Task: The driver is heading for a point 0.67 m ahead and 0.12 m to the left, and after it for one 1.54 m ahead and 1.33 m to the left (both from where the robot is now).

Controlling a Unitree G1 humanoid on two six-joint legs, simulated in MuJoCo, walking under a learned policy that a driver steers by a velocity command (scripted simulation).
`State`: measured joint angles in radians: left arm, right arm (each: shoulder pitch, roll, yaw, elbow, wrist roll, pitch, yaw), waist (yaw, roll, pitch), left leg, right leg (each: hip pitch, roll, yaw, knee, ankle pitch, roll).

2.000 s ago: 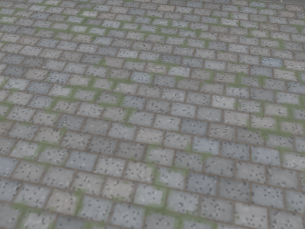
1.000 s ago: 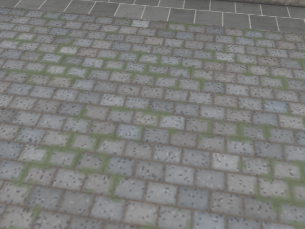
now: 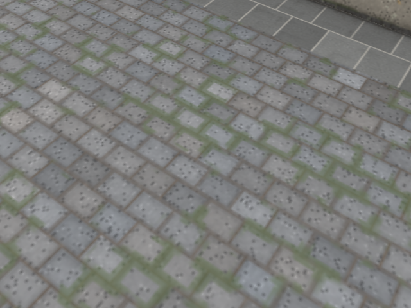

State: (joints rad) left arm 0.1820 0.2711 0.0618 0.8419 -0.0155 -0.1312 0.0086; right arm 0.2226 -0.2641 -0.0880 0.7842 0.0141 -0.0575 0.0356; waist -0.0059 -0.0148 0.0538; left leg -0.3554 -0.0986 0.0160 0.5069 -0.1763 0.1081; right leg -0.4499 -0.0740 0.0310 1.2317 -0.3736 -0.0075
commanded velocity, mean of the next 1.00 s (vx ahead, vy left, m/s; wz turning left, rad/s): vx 0.48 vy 0.00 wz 0.52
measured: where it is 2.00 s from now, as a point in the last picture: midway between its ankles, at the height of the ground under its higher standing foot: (164, 261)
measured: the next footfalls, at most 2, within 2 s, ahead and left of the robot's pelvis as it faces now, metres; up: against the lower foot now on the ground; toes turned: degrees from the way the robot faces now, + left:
right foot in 0.36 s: +0.40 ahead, -0.11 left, +0.00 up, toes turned +16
left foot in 0.88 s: +0.54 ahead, +0.25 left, +0.00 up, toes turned +32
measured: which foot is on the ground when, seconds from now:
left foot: down 0.00-0.38, up 0.40-0.86, down 0.88-1.00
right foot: up 0.00-0.34, down 0.36-0.90, up 0.92-1.00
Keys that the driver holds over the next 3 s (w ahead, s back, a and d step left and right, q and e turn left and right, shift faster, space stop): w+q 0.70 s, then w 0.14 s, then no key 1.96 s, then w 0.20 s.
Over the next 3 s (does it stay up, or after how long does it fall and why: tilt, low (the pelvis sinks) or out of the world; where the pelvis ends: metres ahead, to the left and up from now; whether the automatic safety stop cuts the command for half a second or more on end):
stays up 0.63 0.16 0.00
